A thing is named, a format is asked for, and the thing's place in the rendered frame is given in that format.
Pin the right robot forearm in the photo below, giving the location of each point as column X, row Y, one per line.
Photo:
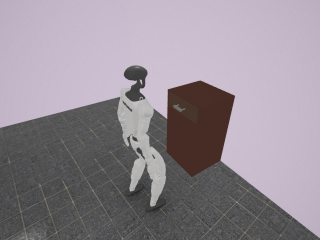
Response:
column 146, row 151

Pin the handle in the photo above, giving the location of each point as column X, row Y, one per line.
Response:
column 178, row 108

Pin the robot left shin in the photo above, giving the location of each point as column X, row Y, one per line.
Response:
column 135, row 176

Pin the left robot forearm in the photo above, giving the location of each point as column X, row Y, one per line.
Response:
column 124, row 125

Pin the robot right upper arm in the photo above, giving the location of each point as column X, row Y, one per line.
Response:
column 146, row 112

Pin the left robot hand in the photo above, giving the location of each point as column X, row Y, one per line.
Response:
column 125, row 136

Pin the robot right foot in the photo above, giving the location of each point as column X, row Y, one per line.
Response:
column 159, row 203

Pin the right robot hand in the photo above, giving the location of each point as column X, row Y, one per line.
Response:
column 152, row 169

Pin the robot left upper arm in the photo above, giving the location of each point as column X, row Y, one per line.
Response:
column 120, row 110

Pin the drawer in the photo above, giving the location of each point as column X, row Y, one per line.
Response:
column 191, row 112

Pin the cabinet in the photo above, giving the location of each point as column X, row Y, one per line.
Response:
column 196, row 147

